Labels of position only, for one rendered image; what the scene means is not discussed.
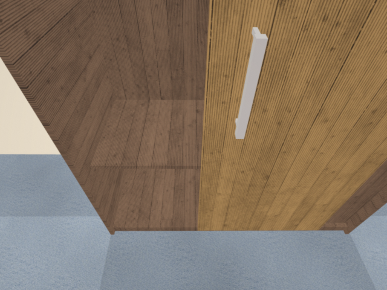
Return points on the handle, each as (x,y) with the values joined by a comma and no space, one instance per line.
(254,67)

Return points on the wardrobe door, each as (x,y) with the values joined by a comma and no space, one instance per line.
(317,128)
(371,187)

